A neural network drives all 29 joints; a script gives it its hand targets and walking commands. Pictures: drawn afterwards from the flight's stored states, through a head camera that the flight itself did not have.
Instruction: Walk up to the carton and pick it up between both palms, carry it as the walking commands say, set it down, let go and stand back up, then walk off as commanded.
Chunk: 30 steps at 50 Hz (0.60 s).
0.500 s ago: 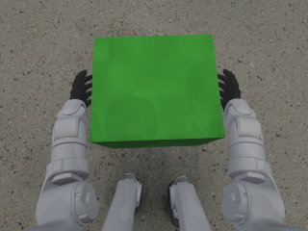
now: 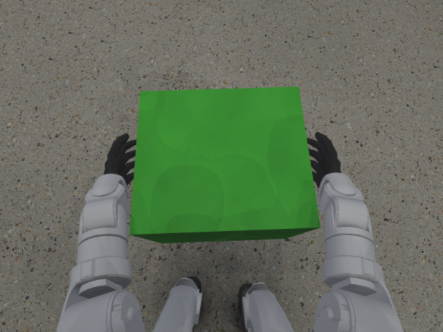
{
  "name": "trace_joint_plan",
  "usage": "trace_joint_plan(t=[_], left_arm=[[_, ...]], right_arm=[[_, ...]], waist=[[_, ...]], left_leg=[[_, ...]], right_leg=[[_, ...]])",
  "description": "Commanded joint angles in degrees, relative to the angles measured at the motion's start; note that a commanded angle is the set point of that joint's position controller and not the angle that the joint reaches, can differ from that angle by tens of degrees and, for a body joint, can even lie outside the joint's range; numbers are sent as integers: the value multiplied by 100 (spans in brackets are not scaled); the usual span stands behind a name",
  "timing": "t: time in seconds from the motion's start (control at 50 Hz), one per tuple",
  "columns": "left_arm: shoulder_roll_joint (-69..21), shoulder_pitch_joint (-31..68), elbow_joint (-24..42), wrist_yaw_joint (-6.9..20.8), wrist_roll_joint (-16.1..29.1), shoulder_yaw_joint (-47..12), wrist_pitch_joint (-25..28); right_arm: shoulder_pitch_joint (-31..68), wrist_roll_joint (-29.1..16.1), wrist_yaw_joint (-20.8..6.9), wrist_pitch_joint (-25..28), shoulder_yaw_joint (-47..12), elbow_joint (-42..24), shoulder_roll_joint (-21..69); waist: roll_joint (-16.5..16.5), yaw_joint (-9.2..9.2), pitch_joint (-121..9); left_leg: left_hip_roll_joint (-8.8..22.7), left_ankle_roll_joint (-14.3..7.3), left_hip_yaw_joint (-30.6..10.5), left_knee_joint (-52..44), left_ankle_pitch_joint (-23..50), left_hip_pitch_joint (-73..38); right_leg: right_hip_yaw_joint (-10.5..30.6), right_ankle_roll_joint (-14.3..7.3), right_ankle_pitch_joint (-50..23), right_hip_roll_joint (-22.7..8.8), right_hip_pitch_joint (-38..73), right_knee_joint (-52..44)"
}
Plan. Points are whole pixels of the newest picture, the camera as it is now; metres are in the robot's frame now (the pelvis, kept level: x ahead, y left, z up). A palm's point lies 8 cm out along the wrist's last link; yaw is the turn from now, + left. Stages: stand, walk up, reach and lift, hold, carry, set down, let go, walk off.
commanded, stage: reach and lift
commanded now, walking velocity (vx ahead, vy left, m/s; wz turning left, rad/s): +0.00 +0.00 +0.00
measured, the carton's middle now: (222, 174) +0.42 +0.02 -0.12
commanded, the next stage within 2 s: none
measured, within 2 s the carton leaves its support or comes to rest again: neither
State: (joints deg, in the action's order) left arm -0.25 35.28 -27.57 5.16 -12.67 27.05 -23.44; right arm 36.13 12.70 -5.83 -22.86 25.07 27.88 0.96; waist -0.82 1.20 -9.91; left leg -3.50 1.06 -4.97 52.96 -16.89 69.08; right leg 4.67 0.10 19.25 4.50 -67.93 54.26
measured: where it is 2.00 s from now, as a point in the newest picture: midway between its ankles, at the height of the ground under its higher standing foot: (219, 322)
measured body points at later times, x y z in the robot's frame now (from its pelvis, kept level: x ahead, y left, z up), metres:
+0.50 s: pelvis +0.02 +0.00 +0.05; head +0.15 +0.00 +0.48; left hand +0.38 +0.21 +0.01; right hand +0.39 -0.18 +0.01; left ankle +0.06 +0.12 -0.66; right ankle +0.04 -0.11 -0.66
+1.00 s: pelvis +0.04 +0.00 +0.08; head +0.07 +0.00 +0.53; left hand +0.35 +0.21 +0.08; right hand +0.37 -0.18 +0.08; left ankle +0.06 +0.12 -0.66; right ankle +0.04 -0.11 -0.66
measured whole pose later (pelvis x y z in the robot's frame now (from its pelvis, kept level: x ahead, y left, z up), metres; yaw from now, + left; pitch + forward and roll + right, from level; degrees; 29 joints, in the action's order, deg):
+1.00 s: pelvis +0.04 +0.00 +0.08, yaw +0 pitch +7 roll +0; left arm -3.3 17.4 -19.7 5.9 -14.1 21.6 -31.1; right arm 18.2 15.4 -7.7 -29.7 20.5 20.6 4.0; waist -0.4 1.4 -4.7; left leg -2.2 0.1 -5.3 21.4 -8.4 20.2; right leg 5.8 -0.6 10.3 2.8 -19.0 22.1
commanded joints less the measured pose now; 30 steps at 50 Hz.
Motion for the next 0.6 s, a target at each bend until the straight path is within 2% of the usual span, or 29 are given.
trace_joint_plan(t=[0.0,0.28,0.58], left_arm=[[-5088,2918,11,1680,982,-3353,70],[-5048,2144,243,1703,886,-3465,13],[-5058,1378,624,1656,977,-3761,-117]], right_arm=[[2805,-905,-1554,53,-3243,62,5086],[2044,-711,-1581,5,-3284,-129,5058],[1281,-735,-1526,-114,-3570,-446,5079]], waist=[[38,65,-4159],[50,64,-3584],[55,65,-2887]], left_leg=[[-193,-57,450,-582,1694,-2893],[-128,-60,380,-1470,2102,-3903],[-124,-53,308,-2263,2423,-4918]], right_leg=[[-351,28,-1828,146,2478,-690],[-275,8,-2200,82,3426,-1589],[-193,-23,-2464,52,4513,-2454]])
